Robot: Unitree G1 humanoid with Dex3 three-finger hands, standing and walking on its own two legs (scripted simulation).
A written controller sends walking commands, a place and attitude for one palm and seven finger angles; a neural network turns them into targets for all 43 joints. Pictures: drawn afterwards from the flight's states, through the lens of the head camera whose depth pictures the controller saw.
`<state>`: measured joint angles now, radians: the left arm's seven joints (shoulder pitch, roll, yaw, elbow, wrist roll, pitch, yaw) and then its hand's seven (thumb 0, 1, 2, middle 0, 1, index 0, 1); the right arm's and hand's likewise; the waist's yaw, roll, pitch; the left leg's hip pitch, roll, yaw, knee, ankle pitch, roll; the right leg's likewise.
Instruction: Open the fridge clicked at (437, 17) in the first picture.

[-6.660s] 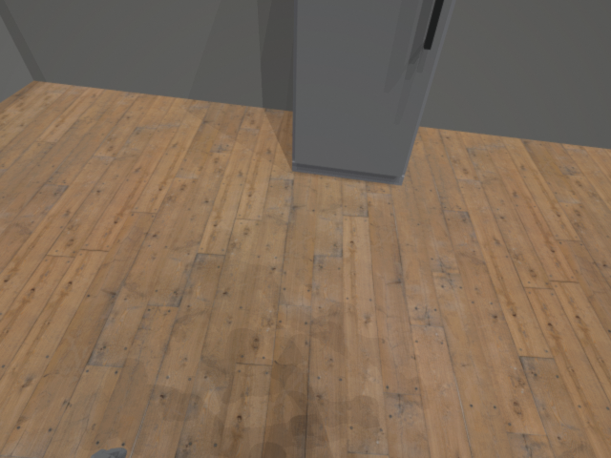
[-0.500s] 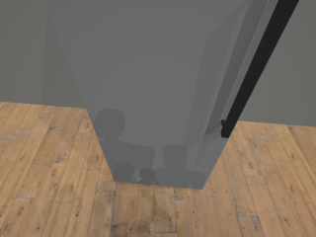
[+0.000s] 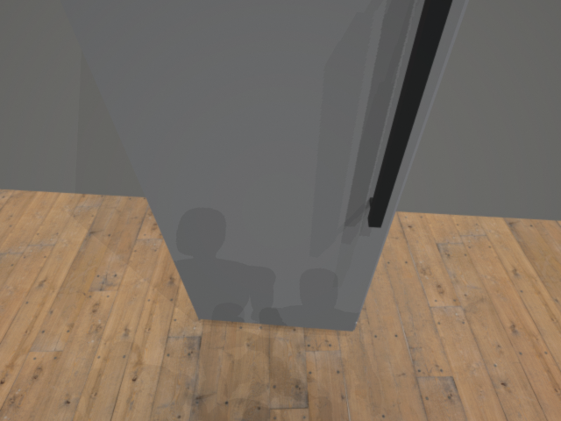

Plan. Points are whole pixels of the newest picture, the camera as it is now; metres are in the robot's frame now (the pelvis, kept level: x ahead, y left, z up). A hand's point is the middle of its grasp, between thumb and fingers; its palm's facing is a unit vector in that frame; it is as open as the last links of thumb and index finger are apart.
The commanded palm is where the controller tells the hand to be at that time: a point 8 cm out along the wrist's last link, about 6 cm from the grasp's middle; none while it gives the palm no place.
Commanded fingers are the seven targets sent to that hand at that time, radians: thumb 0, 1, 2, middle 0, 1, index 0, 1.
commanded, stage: look again from close up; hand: right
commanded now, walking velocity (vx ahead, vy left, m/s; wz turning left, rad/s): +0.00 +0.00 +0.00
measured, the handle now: (404, 102) +0.51 -0.15 +0.22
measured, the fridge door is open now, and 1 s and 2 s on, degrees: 0 0 0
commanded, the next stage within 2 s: raise the hand to about handle height in 1.28 s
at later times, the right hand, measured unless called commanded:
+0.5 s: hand out of the picture -0.04 -0.19 -0.17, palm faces +0.00 +0.98 -0.21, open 7.4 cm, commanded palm none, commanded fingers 0.00 -0.90 -0.90 0.20 0.30 0.20 0.30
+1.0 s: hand out of the picture +0.01 -0.19 -0.17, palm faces -0.02 +0.97 -0.22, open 7.4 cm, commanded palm none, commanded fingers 0.00 -0.90 -0.90 0.20 0.30 0.20 0.30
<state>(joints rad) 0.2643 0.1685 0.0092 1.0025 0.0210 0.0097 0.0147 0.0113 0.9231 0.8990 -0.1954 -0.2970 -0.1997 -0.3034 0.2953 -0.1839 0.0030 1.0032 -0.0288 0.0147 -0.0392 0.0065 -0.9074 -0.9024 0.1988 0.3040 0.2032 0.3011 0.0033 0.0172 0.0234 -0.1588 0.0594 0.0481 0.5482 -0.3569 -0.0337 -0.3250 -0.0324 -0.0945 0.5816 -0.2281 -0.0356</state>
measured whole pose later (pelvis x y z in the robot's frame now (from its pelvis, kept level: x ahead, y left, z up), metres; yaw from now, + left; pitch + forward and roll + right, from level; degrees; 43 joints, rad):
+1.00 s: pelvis -0.01 +0.01 +0.01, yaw +0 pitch -1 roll +0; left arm 0.23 0.21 0.00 1.09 0.01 0.00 0.00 0.01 0.90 0.90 -0.20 -0.30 -0.20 -0.30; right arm 0.28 -0.23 0.01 1.07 -0.02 -0.01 -0.02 0.01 -0.91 -0.90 0.20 0.30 0.20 0.30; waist 0.00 0.02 0.03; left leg -0.14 0.05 0.05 0.45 -0.29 -0.03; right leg -0.29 -0.03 -0.10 0.45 -0.15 -0.02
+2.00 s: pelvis -0.02 +0.05 -0.06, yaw -3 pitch +9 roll +3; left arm 0.17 0.24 0.01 0.62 -0.03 -0.26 0.09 0.02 0.90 0.90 -0.20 -0.30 -0.20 -0.30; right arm 0.37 -0.27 -0.29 0.01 0.34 -0.49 0.39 0.02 -0.37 -0.68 0.23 0.64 0.24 0.64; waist -0.05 -0.03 -0.09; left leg -0.62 0.00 0.15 1.04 -0.57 0.03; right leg -0.84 -0.09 0.05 1.06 -0.38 0.03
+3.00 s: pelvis -0.02 +0.02 +0.00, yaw -2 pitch +0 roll +2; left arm 0.26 0.25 -0.08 0.60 -0.07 -0.24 0.13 0.02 0.90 0.90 -0.20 -0.30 -0.20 -0.30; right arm -0.04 -0.45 -0.43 0.19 0.36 -0.03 0.44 -0.01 0.50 -0.30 0.30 1.20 0.31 1.20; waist -0.04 -0.04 -0.03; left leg -0.23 0.03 0.10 0.59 -0.35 -0.01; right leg -0.41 -0.05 -0.03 0.62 -0.20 -0.01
